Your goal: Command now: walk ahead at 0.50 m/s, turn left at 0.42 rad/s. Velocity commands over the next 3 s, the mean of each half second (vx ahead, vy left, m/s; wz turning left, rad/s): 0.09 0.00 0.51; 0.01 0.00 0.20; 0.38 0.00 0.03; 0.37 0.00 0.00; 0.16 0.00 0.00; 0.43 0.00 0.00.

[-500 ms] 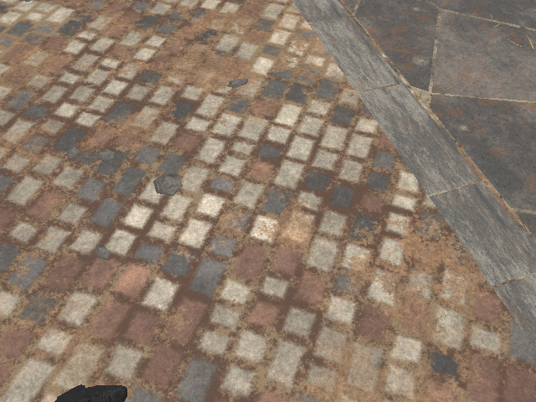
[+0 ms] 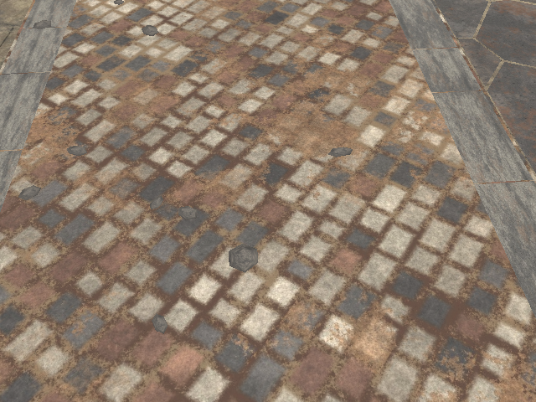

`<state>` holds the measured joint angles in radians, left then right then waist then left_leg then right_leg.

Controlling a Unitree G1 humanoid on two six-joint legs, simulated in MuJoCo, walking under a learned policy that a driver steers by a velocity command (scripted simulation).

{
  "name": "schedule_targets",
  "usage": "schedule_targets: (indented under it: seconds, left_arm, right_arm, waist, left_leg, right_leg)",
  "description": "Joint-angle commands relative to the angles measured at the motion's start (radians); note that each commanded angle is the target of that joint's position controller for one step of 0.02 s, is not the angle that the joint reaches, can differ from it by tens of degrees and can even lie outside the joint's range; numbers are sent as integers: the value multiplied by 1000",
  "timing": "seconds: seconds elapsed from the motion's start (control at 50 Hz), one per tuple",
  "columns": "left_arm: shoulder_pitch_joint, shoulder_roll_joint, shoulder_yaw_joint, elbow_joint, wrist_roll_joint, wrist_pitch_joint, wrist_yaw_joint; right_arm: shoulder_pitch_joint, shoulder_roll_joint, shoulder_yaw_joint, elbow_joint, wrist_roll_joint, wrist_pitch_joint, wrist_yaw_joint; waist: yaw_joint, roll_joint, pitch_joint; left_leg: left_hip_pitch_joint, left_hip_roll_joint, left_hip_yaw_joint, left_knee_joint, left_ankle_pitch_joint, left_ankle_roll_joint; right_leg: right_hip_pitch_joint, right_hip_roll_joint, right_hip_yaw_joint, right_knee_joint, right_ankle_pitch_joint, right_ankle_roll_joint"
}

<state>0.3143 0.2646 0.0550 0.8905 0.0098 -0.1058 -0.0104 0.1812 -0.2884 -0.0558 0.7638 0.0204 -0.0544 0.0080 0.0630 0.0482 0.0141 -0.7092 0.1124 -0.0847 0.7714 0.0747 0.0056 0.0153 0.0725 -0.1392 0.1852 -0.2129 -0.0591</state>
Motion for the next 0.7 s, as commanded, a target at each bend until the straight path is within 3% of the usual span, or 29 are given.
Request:
schedule_targets:
  seconds: [0.02,0.04,0.08,0.12,0.14,0.16,0.18,0.2,0.22,0.24,0.26,0.28,0.3,0.34,0.4,0.42,0.48,0.52,0.58,0.64,0.66,0.68,0.7]
  left_arm:
    - [-3,165,34,-40,-7,-1,10]
    - [-9,166,33,-36,-7,11,14]
    - [-15,180,34,-39,-11,40,27]
    - [-39,205,40,-57,-19,62,46]
    - [-60,208,40,-71,-20,71,53]
    - [-69,194,33,-85,-22,67,54]
    - [28,74,-4,-115,32,54,41]
    - [103,75,-21,-125,15,34,19]
    - [18,184,4,-118,-8,34,9]
    - [-63,179,3,-154,-22,44,13]
    - [-90,157,2,-146,-13,63,29]
    - [-95,159,7,-151,-10,86,42]
    - [-73,156,10,-150,-13,106,44]
    - [-35,127,7,-142,-6,123,56]
    - [-53,118,8,-146,-2,134,78]
    - [-62,120,10,-148,-3,139,83]
    - [-82,119,15,-157,-14,147,86]
    - [-90,108,12,-162,-16,144,79]
    - [-86,108,10,-164,-16,129,58]
    - [-29,115,18,-147,-23,116,33]
    - [6,104,20,-129,-20,113,27]
    - [1,124,26,-129,-3,110,26]
    - [3,201,38,-149,23,109,28]
  right_arm:
    - [-122,-26,4,-105,0,-16,20]
    - [-148,-25,5,-124,-4,-18,29]
    - [-158,-33,0,-158,-16,-22,51]
    - [-39,-78,-23,-151,-17,-26,68]
    - [92,-123,-48,-122,-15,-28,65]
    - [209,-177,-72,-97,-19,-28,47]
    - [226,-272,-83,-104,-30,-18,21]
    - [191,-289,-73,-164,-57,-18,19]
    - [159,-222,-64,-194,-50,-3,22]
    - [88,-189,-55,-205,-30,7,19]
    - [46,-159,-48,-201,-14,21,13]
    - [15,-147,-42,-206,-12,33,5]
    - [-2,-153,-42,-212,-23,42,4]
    - [-22,-168,-47,-218,-35,48,1]
    - [-15,-178,-48,-214,-32,59,-24]
    - [-19,-180,-47,-215,-32,65,-32]
    - [-52,-167,-39,-228,-29,83,-52]
    - [-65,-151,-34,-230,-33,89,-58]
    - [-31,-154,-39,-214,-43,95,-53]
    - [3,-149,-37,-191,-30,106,-46]
    - [8,-139,-34,-183,-18,109,-48]
    - [46,-116,-29,-167,-10,106,-48]
    - [107,-81,-24,-160,-26,99,-43]
  waist:
    - [25,-65,85]
    - [25,-57,107]
    - [14,-83,80]
    - [-50,-143,-18]
    - [-116,-137,-86]
    - [-185,-81,-148]
    - [-107,178,-272]
    - [-77,223,-491]
    - [-154,31,-537]
    - [-134,-8,-406]
    - [-104,-89,-271]
    - [-76,-67,-198]
    - [-47,-27,-163]
    - [-28,24,-157]
    - [-38,36,-206]
    - [-41,42,-214]
    - [-41,70,-200]
    - [-50,109,-181]
    - [-84,167,-172]
    - [-86,172,-142]
    - [-68,158,-117]
    - [-79,87,-70]
    - [-116,-160,-80]
  left_leg:
    - [-11,-4,47,-100,48,11]
    - [-22,-12,65,-142,27,17]
    - [20,-53,130,-182,-37,27]
    - [174,-125,177,-187,-125,53]
    - [321,-163,177,-233,-104,77]
    - [517,-155,132,-342,105,115]
    - [869,102,-174,-200,695,226]
    - [1094,338,-606,-239,888,458]
    - [1040,276,-479,-271,805,409]
    - [915,217,-366,-290,640,355]
    - [743,161,-294,-333,496,304]
    - [597,130,-266,-372,391,285]
    - [484,103,-248,-402,339,273]
    - [399,76,-210,-413,398,273]
    - [427,76,-228,-388,436,260]
    - [431,75,-242,-385,388,251]
    - [411,43,-282,-420,-31,209]
    - [408,22,-295,-442,-258,183]
    - [422,37,-331,-455,-334,178]
    - [432,45,-371,-445,-405,163]
    - [400,14,-351,-425,-462,133]
    - [337,-51,-296,-345,-528,82]
    - [223,-198,-139,-83,-631,10]
  right_leg:
    - [-26,-303,53,-80,275,-116]
    - [1,-304,28,-38,382,-107]
    - [43,-309,-3,78,646,-83]
    - [61,-299,-17,256,907,-48]
    - [30,-273,-26,420,915,-24]
    - [-76,-212,-46,649,746,31]
    - [-408,-97,-39,1004,-163,94]
    - [-651,46,158,1323,-558,134]
    - [-646,-37,279,1340,-453,116]
    - [-681,-70,258,1281,-376,103]
    - [-688,-99,239,1208,-313,110]
    - [-642,-110,242,1151,-274,116]
    - [-568,-103,237,1117,-257,120]
    - [-519,-70,223,1060,-234,140]
    - [-547,-43,243,1025,-195,165]
    - [-557,-37,251,1030,-182,170]
    - [-571,-39,253,971,-118,170]
    - [-544,-56,240,858,-95,162]
    - [-437,-68,206,683,-150,140]
    - [-329,-56,159,461,-149,90]
    - [-266,-47,134,326,-85,61]
    - [-232,-108,202,222,-71,24]
    - [-167,-342,445,161,46,-59]
